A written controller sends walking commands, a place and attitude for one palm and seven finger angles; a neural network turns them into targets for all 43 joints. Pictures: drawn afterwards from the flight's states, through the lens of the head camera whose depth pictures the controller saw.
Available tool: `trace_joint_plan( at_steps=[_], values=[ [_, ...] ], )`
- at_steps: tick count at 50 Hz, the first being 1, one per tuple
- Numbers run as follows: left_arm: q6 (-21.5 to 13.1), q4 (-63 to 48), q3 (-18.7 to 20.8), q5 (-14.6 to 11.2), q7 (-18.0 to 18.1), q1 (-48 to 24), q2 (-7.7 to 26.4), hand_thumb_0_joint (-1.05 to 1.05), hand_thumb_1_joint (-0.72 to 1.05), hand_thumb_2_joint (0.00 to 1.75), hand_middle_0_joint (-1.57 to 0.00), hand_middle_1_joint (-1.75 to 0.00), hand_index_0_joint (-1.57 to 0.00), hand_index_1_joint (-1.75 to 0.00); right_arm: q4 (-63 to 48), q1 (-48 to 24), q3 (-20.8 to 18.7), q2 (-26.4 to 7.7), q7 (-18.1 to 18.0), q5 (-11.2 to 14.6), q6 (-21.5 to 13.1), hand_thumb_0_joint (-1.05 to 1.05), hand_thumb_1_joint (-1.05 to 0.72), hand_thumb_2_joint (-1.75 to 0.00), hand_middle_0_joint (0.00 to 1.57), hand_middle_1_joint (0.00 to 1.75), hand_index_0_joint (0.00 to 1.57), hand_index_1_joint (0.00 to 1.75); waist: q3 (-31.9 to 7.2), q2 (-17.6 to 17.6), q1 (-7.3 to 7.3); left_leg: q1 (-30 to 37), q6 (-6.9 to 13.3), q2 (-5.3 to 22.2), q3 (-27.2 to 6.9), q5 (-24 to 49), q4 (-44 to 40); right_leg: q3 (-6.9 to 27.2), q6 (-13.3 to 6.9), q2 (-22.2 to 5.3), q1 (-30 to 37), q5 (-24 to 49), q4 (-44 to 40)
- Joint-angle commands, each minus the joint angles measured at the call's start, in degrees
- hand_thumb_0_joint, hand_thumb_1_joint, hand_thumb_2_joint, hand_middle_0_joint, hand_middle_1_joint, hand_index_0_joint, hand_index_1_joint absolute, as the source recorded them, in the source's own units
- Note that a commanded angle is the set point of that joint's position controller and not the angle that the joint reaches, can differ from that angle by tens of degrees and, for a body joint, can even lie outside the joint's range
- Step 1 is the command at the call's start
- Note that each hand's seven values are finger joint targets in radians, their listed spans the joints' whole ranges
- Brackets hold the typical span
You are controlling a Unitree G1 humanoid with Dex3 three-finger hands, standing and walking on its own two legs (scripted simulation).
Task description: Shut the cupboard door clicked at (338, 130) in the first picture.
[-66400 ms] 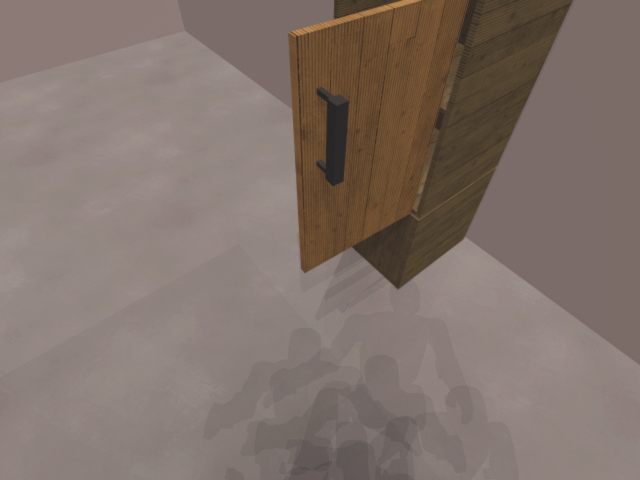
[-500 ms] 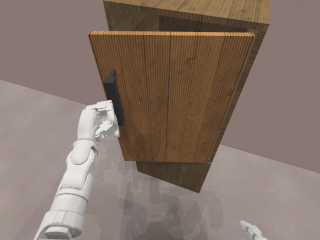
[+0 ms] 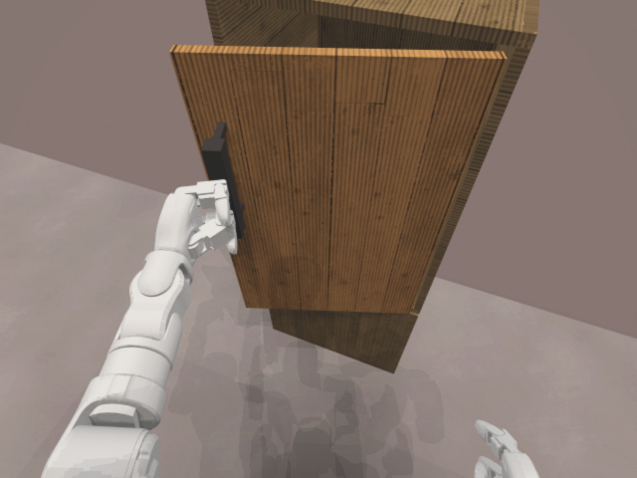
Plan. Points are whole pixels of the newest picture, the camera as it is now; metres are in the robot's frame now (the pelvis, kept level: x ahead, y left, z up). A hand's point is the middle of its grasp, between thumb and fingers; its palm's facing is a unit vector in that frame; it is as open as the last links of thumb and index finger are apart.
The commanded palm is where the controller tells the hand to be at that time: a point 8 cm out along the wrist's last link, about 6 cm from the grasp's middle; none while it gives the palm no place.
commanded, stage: push the door shut along its arc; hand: left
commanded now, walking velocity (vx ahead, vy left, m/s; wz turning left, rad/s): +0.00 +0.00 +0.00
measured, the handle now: (228, 183) +0.49 +0.14 +0.10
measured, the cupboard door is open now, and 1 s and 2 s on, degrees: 19 1 0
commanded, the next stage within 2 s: pull the fist back off the door in 1.42 s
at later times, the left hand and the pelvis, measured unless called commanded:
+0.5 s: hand (240, 187) +0.47 +0.12 +0.10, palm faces -0.19 -0.98 -0.02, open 3.1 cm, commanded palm +0.47 +0.16 +0.10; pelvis +0.00 +0.01 -0.01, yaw +0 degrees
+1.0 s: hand (294, 159) +0.53 +0.05 +0.10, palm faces -0.34 -0.94 +0.04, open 3.1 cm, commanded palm +0.53 +0.12 +0.10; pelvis +0.01 +0.02 -0.02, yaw -2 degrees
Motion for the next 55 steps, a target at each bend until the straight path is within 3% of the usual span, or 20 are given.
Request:
trace_joint_plan(
  at_steps=[1, 2, 5, 8, 12, 14, 15, 16, 21, 26, 28, 30, 33, 34, 37, 39, 43, 46, 49, 55],
  values=[
    [-6.0, -8.8, 3.5, -0.8, -2.2, -28.9, 9.8, 0.00, 0.90, 0.90, -1.30, -1.50, -1.30, -1.50, -6.2, -0.1, -3.0, -7.3, -0.7, -0.2, -2.5, 0.00, -0.90, -0.90, 0.20, 0.30, 0.20, 0.30, -19.5, -0.3, -1.29, 7.0, 0.0, 0.5, -1.7, 7.3, -4.3, 4.3, 1.5, -1.9, 5.9, 12.7, -5.5],
    [-5.9, -6.9, 2.0, -0.9, -2.7, -30.5, 8.1, 0.00, 0.90, 0.90, -1.30, -1.50, -1.30, -1.50, -5.8, 0.6, -3.0, -7.3, -0.5, -0.1, -2.6, 0.00, -0.90, -0.90, 0.20, 0.30, 0.20, 0.30, -19.2, -0.7, -2.02, 7.0, 0.0, 0.5, -2.0, 7.8, -4.0, 3.9, 1.4, -1.8, 4.8, 13.5, -5.2],
    [-5.7, -1.2, 3.7, -0.6, -4.0, -32.5, 10.3, 0.00, 0.90, 0.90, -1.30, -1.50, -1.30, -1.50, -4.9, 2.7, -3.5, -8.2, -0.4, -0.1, -2.3, 0.00, -0.90, -0.90, 0.20, 0.30, 0.20, 0.30, -18.4, -2.2, -2.59, 5.7, 0.1, 0.6, -2.1, 8.3, -3.3, 3.7, 1.6, -1.7, 3.3, 14.0, -4.7],
    [-6.3, 2.0, 2.1, -0.6, -5.1, -38.4, 9.3, 0.00, 0.90, 0.90, -1.30, -1.50, -1.30, -1.50, -4.3, 3.7, -3.7, -8.4, -0.2, 0.0, -2.3, 0.00, -0.90, -0.90, 0.20, 0.30, 0.20, 0.30, -17.8, -2.5, -3.88, 4.8, 0.1, 0.6, -2.5, 7.2, -3.0, 3.6, 1.6, -1.5, 1.1, 12.9, -4.4],
    [-7.9, 4.7, 1.1, -0.6, -6.3, -42.5, 8.2, 0.00, 0.90, 0.90, -1.30, -1.50, -1.30, -1.50, -3.6, 5.8, -4.1, -8.9, 0.2, -0.2, -2.4, 0.00, -0.90, -0.90, 0.20, 0.30, 0.20, 0.30, -21.4, -1.5, -4.53, 6.8, 0.0, 0.7, -3.1, 9.4, -2.1, 2.8, 1.3, -1.2, -0.7, 14.0, -2.9],
    [-8.4, 7.4, 2.0, -0.7, -7.0, -45.3, 9.7, 0.00, 0.90, 0.90, -1.30, -1.50, -1.30, -1.50, -2.8, 6.7, -4.3, -9.3, 0.1, -0.2, -2.4, 0.00, -0.90, -0.90, 0.20, 0.30, 0.20, 0.30, -21.4, -2.6, -5.33, 5.7, 0.1, 0.8, -3.1, 8.2, -1.6, 3.0, 1.4, -1.1, -1.6, 12.6, -2.9],
    [-8.7, 8.9, 4.2, -0.5, -7.1, -45.0, 12.4, 0.00, 0.90, 0.90, -1.30, -1.50, -1.30, -1.50, -2.5, 7.5, -4.4, -9.8, 0.0, -0.4, -2.2, 0.00, -0.90, -0.90, 0.20, 0.30, 0.20, 0.30, -21.7, -2.8, -4.74, 4.8, 0.1, 0.7, -3.1, 8.5, -1.3, 3.2, 1.3, -1.0, -1.0, 12.8, -2.6],
    [-8.8, 9.3, 2.1, -0.5, -7.7, -47.5, 10.7, 0.00, 0.90, 0.90, -1.30, -1.50, -1.30, -1.50, -2.6, 7.4, -4.2, -9.6, 0.1, -0.3, -2.2, 0.00, -0.90, -0.90, 0.20, 0.30, 0.20, 0.30, -21.2, -2.0, -5.94, 4.5, 0.2, 0.7, -3.1, 7.5, -1.4, 3.2, 1.5, -1.1, -2.2, 12.0, -2.6],
    [-9.1, 14.7, 1.6, 0.0, -8.8, -53.8, 11.0, 0.00, 0.90, 0.90, -1.30, -1.50, -1.30, -1.50, -0.9, 9.8, -4.4, -10.5, 0.2, -0.5, -2.6, 0.00, -0.90, -0.90, 0.20, 0.30, 0.20, 0.30, -20.8, 0.0, -7.66, 4.9, -0.1, 1.2, -4.6, 6.7, -0.6, 2.4, 1.1, -0.7, -7.8, 8.9, -1.7],
    [-9.6, 16.7, 2.5, 0.0, -10.0, -56.9, 12.1, 0.00, 0.90, 0.90, -1.30, -1.50, -1.30, -1.50, -0.1, 12.1, -4.8, -11.2, 0.5, -0.9, -2.8, 0.00, -0.90, -0.90, 0.20, 0.30, 0.20, 0.30, -25.3, 0.9, -8.51, 6.7, -0.3, 1.5, -5.4, 9.6, 0.9, 2.0, 1.0, -0.4, -9.7, 10.1, -0.2],
    [-9.4, 18.2, 1.1, 0.1, -10.4, -57.7, 10.4, 0.00, 0.90, 0.90, -1.30, -1.50, -1.30, -1.50, 0.1, 12.7, -4.8, -11.2, 0.7, -1.0, -2.7, 0.00, -0.90, -0.90, 0.20, 0.30, 0.20, 0.30, -24.7, 0.8, -9.03, 6.6, -0.3, 1.7, -5.7, 9.7, 1.3, 1.8, 1.0, -0.2, -11.3, 9.7, 0.0],
    [-9.6, 19.1, 2.3, 0.4, -10.5, -59.0, 12.0, 0.00, 0.90, 0.90, -1.30, -1.50, -1.30, -1.50, 0.3, 13.8, -5.0, -11.6, 0.7, -1.2, -2.7, 0.00, -0.90, -0.90, 0.20, 0.30, 0.20, 0.30, -24.8, 0.7, -9.22, 6.7, -0.3, 1.7, -6.1, 10.6, 1.7, 1.5, 0.8, -0.1, -12.2, 9.7, 0.6],
    [-9.5, 19.1, 0.2, 0.7, -10.7, -62.2, 9.7, 0.00, 0.90, 0.90, -1.30, -1.50, -1.30, -1.50, 0.9, 14.4, -5.1, -11.6, 1.0, -1.4, -2.6, 0.00, -0.90, -0.90, 0.20, 0.30, 0.20, 0.30, -25.4, 2.4, -10.29, 8.4, -0.7, 2.1, -6.9, 11.4, 2.3, 1.1, 0.9, 0.0, -15.4, 9.1, 0.9],
    [-9.4, 19.8, 1.6, 1.0, -10.6, -61.6, 11.3, 0.00, 0.90, 0.90, -1.30, -1.50, -1.30, -1.50, 1.1, 14.9, -5.3, -11.9, 1.2, -1.5, -2.6, 0.00, -0.90, -0.90, 0.20, 0.30, 0.20, 0.30, -25.9, 3.4, -9.80, 8.8, -0.9, 2.3, -7.1, 12.2, 2.5, 1.0, 0.7, 0.1, -15.7, 9.2, 1.3],
    [-9.8, 17.8, 0.0, 1.0, -10.9, -63.5, 9.3, 0.00, 0.90, 0.90, -1.30, -1.50, -1.30, -1.50, 1.1, 15.6, -5.5, -11.8, 1.5, -1.8, -2.4, 0.00, -0.90, -0.90, 0.20, 0.30, 0.20, 0.30, -29.5, 5.4, -9.91, 12.5, -1.4, 2.6, -8.0, 17.6, 3.5, 0.6, 0.6, 0.3, -16.9, 11.1, 2.2],
    [-9.0, 19.8, -1.2, 0.8, -11.3, -63.9, 7.9, 0.00, 0.90, 0.90, -1.30, -1.50, -1.30, -1.50, 1.4, 15.9, -5.4, -11.8, 1.6, -1.8, -2.1, 0.00, -0.90, -0.90, 0.20, 0.30, 0.20, 0.30, -27.7, 3.6, -11.02, 12.1, -1.3, 2.8, -8.2, 17.2, 3.8, 0.3, 0.7, 0.5, -18.5, 10.7, 2.0],
    [-7.9, 22.8, 5.0, 1.3, -9.6, -66.3, 14.7, 0.00, 0.90, 0.90, -1.30, -1.50, -1.30, -1.50, 1.3, 17.1, -5.1, -12.3, 1.5, -2.0, -1.5, 0.00, -0.90, -0.90, 0.20, 0.30, 0.20, 0.30, -26.1, 1.2, -10.75, 7.4, -0.8, 2.4, -7.7, 14.9, 3.4, 0.7, 0.7, 0.5, -16.1, 10.6, 2.3],
    [-8.5, 22.0, 10.6, 2.7, -7.5, -67.0, 21.3, 0.00, 0.90, 0.90, -1.30, -1.50, -1.30, -1.50, 0.5, 17.8, -4.8, -12.3, 1.6, -2.6, -1.1, 0.00, -0.90, -0.90, 0.20, 0.30, 0.20, 0.30, -29.4, 3.1, -9.53, 6.8, -0.8, 2.1, -7.2, 17.7, 4.2, 1.2, 0.7, 0.4, -14.0, 13.1, 3.4],
    [-9.3, 23.3, 12.7, 4.6, -6.9, -66.2, 24.9, 0.00, 0.90, 0.90, -1.30, -1.50, -1.30, -1.50, -0.3, 18.6, -4.7, -12.3, 1.9, -3.0, -0.3, 0.00, -0.90, -0.90, 0.20, 0.30, 0.20, 0.30, -30.6, 1.9, -9.71, 3.2, -0.5, 1.9, -5.8, 18.6, 5.3, 1.9, 1.1, 0.3, -11.1, 16.3, 4.0],
    [-8.7, 24.5, 9.2, 4.9, -10.8, -65.5, 21.4, 0.00, 0.90, 0.90, -1.30, -1.50, -1.30, -1.50, -1.2, 20.1, -5.4, -12.3, 1.9, -2.8, 1.2, 0.00, -0.90, -0.90, 0.20, 0.30, 0.20, 0.30, -33.7, 1.5, -10.88, 4.4, 0.0, 1.8, -4.9, 24.2, 7.2, 2.1, 1.4, 0.8, -10.1, 22.2, 4.5]
  ],
)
